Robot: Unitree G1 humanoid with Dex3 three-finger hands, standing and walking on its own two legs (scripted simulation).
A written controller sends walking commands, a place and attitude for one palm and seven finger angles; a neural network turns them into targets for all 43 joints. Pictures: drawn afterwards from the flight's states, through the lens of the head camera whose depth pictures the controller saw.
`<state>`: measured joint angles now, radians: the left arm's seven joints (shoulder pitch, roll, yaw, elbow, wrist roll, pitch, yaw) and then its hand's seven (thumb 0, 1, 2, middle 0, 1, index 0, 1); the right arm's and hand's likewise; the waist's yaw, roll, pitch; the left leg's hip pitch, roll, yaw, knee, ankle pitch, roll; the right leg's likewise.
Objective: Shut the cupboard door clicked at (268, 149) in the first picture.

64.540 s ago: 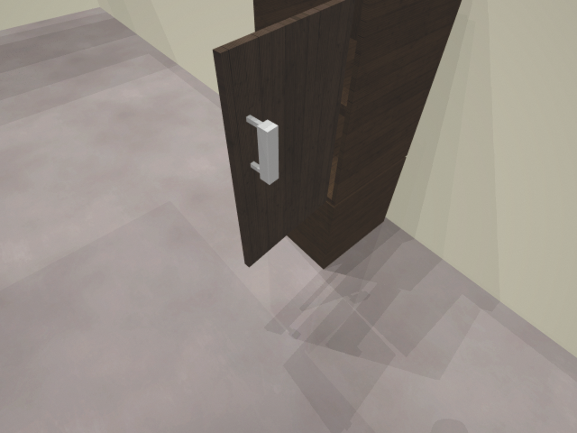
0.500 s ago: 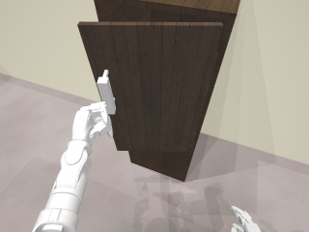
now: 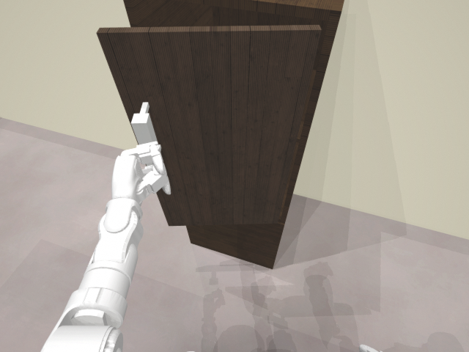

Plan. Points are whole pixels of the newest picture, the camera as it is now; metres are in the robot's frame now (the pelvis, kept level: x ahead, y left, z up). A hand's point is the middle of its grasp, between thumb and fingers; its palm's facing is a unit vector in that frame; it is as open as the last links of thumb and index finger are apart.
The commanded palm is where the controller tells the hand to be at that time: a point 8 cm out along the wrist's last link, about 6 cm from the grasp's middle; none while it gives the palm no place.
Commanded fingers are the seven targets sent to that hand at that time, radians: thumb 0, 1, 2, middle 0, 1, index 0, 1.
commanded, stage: bring the fist close to the handle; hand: left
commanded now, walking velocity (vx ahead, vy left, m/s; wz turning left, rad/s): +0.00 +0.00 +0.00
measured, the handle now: (150, 136) +0.49 +0.17 +0.09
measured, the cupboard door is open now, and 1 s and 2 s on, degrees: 20 5 0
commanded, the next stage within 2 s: push the door shut along its arc in 0.02 s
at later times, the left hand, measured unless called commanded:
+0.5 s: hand (162, 157) +0.43 +0.13 +0.10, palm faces -0.05 -1.00 -0.01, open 3.1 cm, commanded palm +0.42 +0.18 +0.09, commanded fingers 0.00 0.90 0.90 -1.30 -1.50 -1.30 -1.50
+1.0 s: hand (175, 134) +0.49 +0.12 +0.10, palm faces -0.18 -0.98 +0.00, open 3.1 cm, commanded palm +0.49 +0.16 +0.09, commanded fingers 0.00 0.90 0.90 -1.30 -1.50 -1.30 -1.50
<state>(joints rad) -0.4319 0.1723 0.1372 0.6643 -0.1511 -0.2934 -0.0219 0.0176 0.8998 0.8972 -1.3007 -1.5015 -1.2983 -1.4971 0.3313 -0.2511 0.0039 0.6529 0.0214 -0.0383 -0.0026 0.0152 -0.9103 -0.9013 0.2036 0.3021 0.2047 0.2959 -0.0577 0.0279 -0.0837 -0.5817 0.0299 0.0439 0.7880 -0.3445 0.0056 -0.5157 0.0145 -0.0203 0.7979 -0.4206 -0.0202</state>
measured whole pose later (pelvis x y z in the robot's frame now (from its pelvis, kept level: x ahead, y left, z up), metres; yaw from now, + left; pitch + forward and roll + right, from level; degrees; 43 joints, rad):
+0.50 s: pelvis -0.01 +0.00 -0.01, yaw +1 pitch +10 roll -1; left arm -0.71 0.26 0.17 0.98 -0.16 -0.34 -0.15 0.02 0.90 0.90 -1.33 -1.50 -1.31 -1.50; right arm 0.31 -0.26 0.01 0.66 0.03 -0.04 -0.02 0.01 -0.91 -0.90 0.20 0.30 0.21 0.30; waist -0.08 0.02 -0.08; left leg -0.67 0.02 0.02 0.83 -0.34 0.01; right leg -0.59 0.01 -0.04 0.83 -0.42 -0.02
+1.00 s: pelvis -0.02 +0.01 -0.02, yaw +0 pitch +16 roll -2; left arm -1.01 0.39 0.22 1.24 -0.13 -0.33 -0.24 0.02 0.90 0.90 -1.30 -1.50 -1.30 -1.50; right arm 0.41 -0.27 0.02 0.70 0.01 -0.04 -0.01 0.01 -0.91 -0.90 0.20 0.30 0.21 0.30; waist -0.18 0.03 -0.09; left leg -0.85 0.03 0.02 0.92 -0.36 0.02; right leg -0.76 0.02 -0.04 0.90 -0.43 -0.01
